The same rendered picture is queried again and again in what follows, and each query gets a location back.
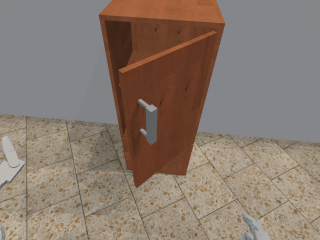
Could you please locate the robot right hand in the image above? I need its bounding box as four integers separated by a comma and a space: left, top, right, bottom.
240, 213, 271, 240

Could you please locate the cupboard door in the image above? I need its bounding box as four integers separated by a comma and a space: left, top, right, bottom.
118, 31, 218, 188

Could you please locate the handle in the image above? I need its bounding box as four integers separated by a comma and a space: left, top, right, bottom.
138, 99, 158, 145

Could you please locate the robot left hand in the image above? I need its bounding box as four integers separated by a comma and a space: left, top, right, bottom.
0, 135, 25, 190

